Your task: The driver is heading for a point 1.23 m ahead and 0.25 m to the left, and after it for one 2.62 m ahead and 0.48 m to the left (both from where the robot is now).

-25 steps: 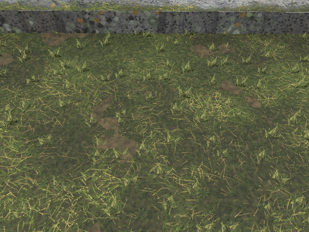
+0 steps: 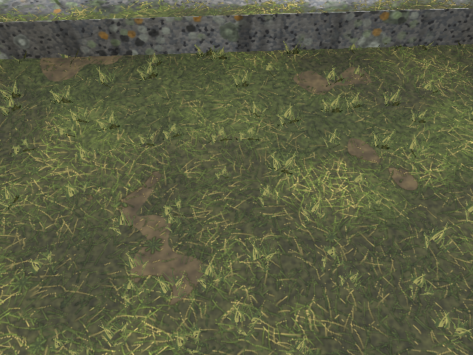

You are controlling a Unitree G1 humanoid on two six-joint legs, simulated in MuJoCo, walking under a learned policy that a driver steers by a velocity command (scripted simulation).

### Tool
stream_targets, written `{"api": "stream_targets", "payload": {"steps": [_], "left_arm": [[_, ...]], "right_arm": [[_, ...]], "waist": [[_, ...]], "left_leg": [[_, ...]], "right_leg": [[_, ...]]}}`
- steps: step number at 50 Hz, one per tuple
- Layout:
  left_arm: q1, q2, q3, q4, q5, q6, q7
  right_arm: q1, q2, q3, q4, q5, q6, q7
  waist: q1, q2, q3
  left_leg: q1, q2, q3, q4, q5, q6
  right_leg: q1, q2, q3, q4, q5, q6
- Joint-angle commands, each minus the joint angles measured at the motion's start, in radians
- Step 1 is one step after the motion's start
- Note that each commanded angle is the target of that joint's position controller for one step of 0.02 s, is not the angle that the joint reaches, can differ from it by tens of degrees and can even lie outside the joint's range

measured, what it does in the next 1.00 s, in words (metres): walks ahead: left foot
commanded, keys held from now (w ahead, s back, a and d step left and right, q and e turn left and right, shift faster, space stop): w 1.00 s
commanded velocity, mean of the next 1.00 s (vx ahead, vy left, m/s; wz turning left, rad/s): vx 0.50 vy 0.00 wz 0.00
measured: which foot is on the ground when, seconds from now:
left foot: up 0.00-0.44, down 0.46-1.00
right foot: down 0.00-0.48, up 0.50-1.00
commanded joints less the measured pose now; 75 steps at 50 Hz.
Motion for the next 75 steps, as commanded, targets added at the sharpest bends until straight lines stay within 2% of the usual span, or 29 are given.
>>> {"api": "stream_targets", "payload": {"steps": [1, 3, 5, 9, 17, 20, 22, 23, 24, 25, 26, 27, 28, 29, 32, 34, 40, 45, 48, 50, 51, 52, 53, 54, 56, 57, 61, 68, 75], "left_arm": [[0.085, 0.078, 0.01, -0.002, 0.017, -0.019, -0.005], [0.085, 0.069, 0.007, 0.017, 0.018, -0.021, -0.008], [0.121, 0.095, 0.01, 0.037, 0.016, -0.023, 0.003], [0.205, 0.139, 0.018, 0.055, 0.015, -0.015, 0.034], [0.348, 0.16, 0.025, 0.102, -0.006, 0.011, 0.046], [0.341, 0.177, 0.035, 0.106, -0.009, 0.026, 0.05], [0.295, 0.18, 0.035, 0.094, -0.007, 0.037, 0.05], [0.294, 0.147, 0.021, 0.081, 0.001, 0.039, 0.05], [0.384, 0.054, -0.008, 0.056, 0.014, 0.025, 0.043], [0.399, 0.026, -0.02, 0.067, -0.001, -0.001, 0.038], [0.317, 0.13, 0.006, 0.052, -0.029, -0.02, 0.034], [0.24, 0.147, 0.008, 0.029, -0.038, -0.029, 0.034], [0.205, 0.139, 0.011, 0.025, -0.028, -0.026, 0.041], [0.203, 0.134, 0.02, 0.028, -0.014, -0.013, 0.047], [0.237, 0.078, 0.018, 0.034, -0.007, 0.022, 0.049], [0.175, 0.085, 0.021, 0.01, 0.001, 0.028, 0.052], [-0.031, 0.056, 0.011, -0.052, 0.001, 0.018, 0.036], [-0.159, 0.059, 0.001, -0.101, -0.009, 0.008, 0.01], [-0.135, 0.089, 0.009, -0.111, -0.012, -0.001, -0.005], [0.049, 0.145, 0.04, -0.061, -0.007, -0.003, -0.001], [0.233, 0.201, 0.064, -0.007, -0.001, -0.002, 0.007], [0.378, 0.294, 0.087, 0.021, 0.019, 0.004, 0.014], [0.388, 0.255, 0.07, 0.028, 0.007, 0.008, 0.011], [0.314, 0.194, 0.049, 0.018, -0.003, 0.006, 0.011], [0.158, 0.126, 0.028, -0.014, 0.009, 0.002, 0.012], [0.118, 0.091, 0.018, -0.018, 0.019, -0.005, 0.01], [0.145, 0.114, 0.025, 0.019, 0.029, -0.021, 0.019], [0.192, 0.14, 0.027, 0.035, 0.025, -0.016, 0.054], [0.279, 0.176, 0.041, 0.063, 0.005, 0.031, 0.065]], "right_arm": [[-0.047, -0.112, -0.034, -0.092, -0.003, -0.028, -0.013], [0.008, -0.063, -0.032, -0.081, -0.009, 0.001, -0.017], [-0.033, -0.064, -0.035, -0.101, -0.012, 0.016, -0.021], [-0.201, -0.08, -0.042, -0.16, -0.029, 0.015, -0.019], [-0.447, -0.062, -0.023, -0.236, -0.012, -0.001, 0.02], [-0.433, -0.094, -0.029, -0.251, -0.009, -0.011, 0.036], [-0.264, -0.146, -0.058, -0.206, -0.011, -0.016, 0.035], [-0.08, -0.205, -0.085, -0.152, -0.016, -0.016, 0.027], [0.071, -0.314, -0.111, -0.124, -0.039, -0.012, 0.02], [0.095, -0.274, -0.096, -0.112, -0.031, -0.008, 0.027], [0.022, -0.203, -0.073, -0.123, -0.023, -0.012, 0.029], [-0.064, -0.158, -0.06, -0.148, -0.025, -0.012, 0.027], [-0.139, -0.129, -0.049, -0.16, -0.032, -0.013, 0.03], [-0.176, -0.101, -0.04, -0.164, -0.04, -0.017, 0.032], [-0.152, -0.11, -0.041, -0.139, -0.041, -0.022, 0.031], [-0.118, -0.141, -0.048, -0.125, -0.04, -0.023, 0.019], [-0.031, -0.15, -0.046, -0.096, -0.028, -0.009, -0.006], [0.051, -0.159, -0.053, -0.053, -0.02, 0.011, -0.01], [0.035, -0.177, -0.064, -0.048, -0.016, 0.025, -0.016], [-0.01, -0.181, -0.064, -0.059, -0.016, 0.035, -0.016], [-0.014, -0.154, -0.051, -0.073, -0.023, 0.036, -0.016], [0.083, -0.062, -0.025, -0.092, -0.033, 0.023, -0.009], [0.09, -0.039, -0.012, -0.082, -0.023, -0.004, -0.001], [0.011, -0.128, -0.036, -0.101, 0.004, -0.023, 0.005], [-0.1, -0.137, -0.042, -0.126, 0.009, -0.029, -0.002], [-0.096, -0.133, -0.052, -0.119, -0.001, -0.013, -0.009], [-0.073, -0.075, -0.052, -0.116, -0.001, 0.037, -0.015], [-0.262, -0.06, -0.05, -0.186, -0.016, 0.03, 0.01], [-0.414, -0.05, -0.034, -0.3, -0.012, 0.033, 0.056]], "waist": [[0.031, -0.037, -0.106], [-0.011, -0.07, -0.08], [-0.017, -0.07, -0.04], [0.02, -0.048, -0.007], [0.098, -0.06, 0.031], [0.065, -0.082, 0.014], [-0.036, -0.091, -0.087], [-0.105, -0.058, -0.212], [-0.094, 0.151, -0.376], [-0.087, 0.276, -0.46], [-0.087, 0.19, -0.333], [-0.067, 0.127, -0.23], [-0.034, 0.055, -0.154], [-0.001, 0.057, -0.116], [0.037, 0.066, -0.082], [0.032, 0.043, -0.053], [-0.023, 0.048, -0.008], [-0.059, 0.047, 0.036], [-0.02, 0.068, 0.012], [0.087, 0.082, -0.102], [0.156, 0.05, -0.226], [0.138, -0.151, -0.382], [0.131, -0.272, -0.464], [0.13, -0.206, -0.337], [0.074, -0.068, -0.15], [0.04, -0.071, -0.114], [0.001, -0.083, -0.056], [0.048, -0.058, -0.005], [0.084, -0.054, 0.038]], "left_leg": [[-0.362, 0.123, -0.042, 0.104, 0.123, 0.028], [-0.281, 0.148, -0.041, 0.034, 0.137, 0.02], [-0.317, 0.159, -0.023, -0.045, 0.176, 0.001], [-0.454, 0.164, -0.013, -0.285, 0.394, -0.038], [-0.437, 0.092, 0.039, -0.624, 0.485, -0.03], [-0.381, 0.072, 0.044, -0.673, 0.376, 0.008], [-0.131, 0.011, 0.097, -0.705, 0.346, 0.048], [0.14, 0.044, 0.06, -0.678, 0.365, 0.087], [0.538, 0.305, -0.334, -0.69, 0.307, 0.222], [0.656, 0.403, -0.691, -0.871, 0.178, 0.304], [0.562, 0.366, -0.591, -0.886, 0.122, 0.25], [0.424, 0.33, -0.439, -0.896, 0.173, 0.211], [0.273, 0.29, -0.328, -0.93, 0.26, 0.19], [0.173, 0.252, -0.253, -0.963, 0.31, 0.173], [0.068, 0.221, -0.156, -1.034, 0.396, 0.184], [0.079, 0.221, -0.121, -1.057, 0.455, 0.193], [0.124, 0.175, -0.012, -1.082, 0.457, 0.149], [0.277, 0.231, -0.01, -1.03, 0.47, 0.146], [0.346, 0.264, -0.014, -0.949, 0.62, 0.123], [0.319, 0.218, 0.031, -0.735, 0.924, 0.09], [0.178, 0.163, 0.069, -0.504, 0.855, 0.058], [-0.209, 0.023, 0.112, -0.109, 0.455, -0.01], [-0.4, -0.074, -0.014, 0.102, -0.14, -0.023], [-0.505, -0.006, -0.074, 0.189, -0.119, -0.002], [-0.479, 0.095, -0.025, 0.099, 0.051, 0.013], [-0.416, 0.129, -0.033, 0.036, 0.101, 0.015], [-0.383, 0.145, -0.058, -0.062, 0.209, 0.0], [-0.447, 0.102, -0.014, -0.414, 0.544, -0.016], [-0.507, 0.064, 0.091, -0.564, 0.373, 0.031]], "right_leg": [[0.317, -0.291, 0.399, -0.359, -0.05, -0.165], [0.204, -0.253, 0.315, -0.407, -0.024, -0.169], [0.163, -0.239, 0.258, -0.446, 0.001, -0.178], [0.235, -0.236, 0.214, -0.471, 0.042, -0.169], [0.419, -0.257, 0.142, -0.406, 0.078, -0.126], [0.497, -0.3, 0.156, -0.333, 0.173, -0.103], [0.483, -0.256, 0.11, -0.13, 0.469, -0.068], [0.366, -0.198, 0.065, 0.101, 0.459, -0.036], [0.002, -0.067, 0.011, 0.502, 0.102, 0.031], [-0.221, 0.036, 0.125, 0.715, -0.441, 0.049], [-0.327, -0.032, 0.192, 0.805, -0.416, 0.025], [-0.341, -0.087, 0.165, 0.79, -0.327, 0.007], [-0.299, -0.132, 0.143, 0.722, -0.241, 0.009], [-0.241, -0.165, 0.147, 0.654, -0.188, 0.011], [-0.174, -0.184, 0.135, 0.567, -0.122, 0.028], [-0.239, -0.188, 0.132, 0.475, -0.041, 0.047], [-0.243, -0.146, 0.085, 0.128, 0.229, 0.065], [-0.274, -0.119, 0.077, -0.004, 0.183, 0.043], [-0.2, -0.095, 0.066, -0.044, 0.077, 0.005], [0.08, -0.028, 0.01, -0.068, 0.059, -0.036], [0.367, -0.076, 0.064, -0.031, 0.09, -0.077], [0.764, -0.332, 0.472, -0.054, -0.016, -0.214], [0.856, -0.433, 0.815, -0.227, -0.11, -0.283], [0.761, -0.398, 0.71, -0.244, -0.17, -0.232], [0.455, -0.328, 0.443, -0.298, -0.063, -0.169], [0.352, -0.293, 0.361, -0.333, -0.018, -0.144], [0.23, -0.272, 0.203, -0.432, 0.053, -0.146], [0.309, -0.241, -0.009, -0.462, 0.162, -0.087], [0.567, -0.322, -0.09, -0.325, 0.429, -0.065]]}}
